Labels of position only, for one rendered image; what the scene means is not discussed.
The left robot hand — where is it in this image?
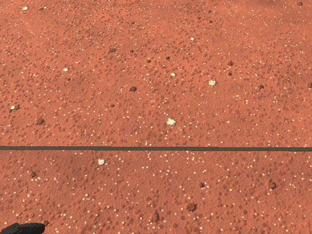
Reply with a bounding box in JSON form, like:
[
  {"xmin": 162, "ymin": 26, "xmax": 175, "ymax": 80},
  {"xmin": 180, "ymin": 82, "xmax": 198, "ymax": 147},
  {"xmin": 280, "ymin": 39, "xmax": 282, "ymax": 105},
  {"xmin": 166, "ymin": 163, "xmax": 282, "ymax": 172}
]
[{"xmin": 0, "ymin": 222, "xmax": 45, "ymax": 234}]

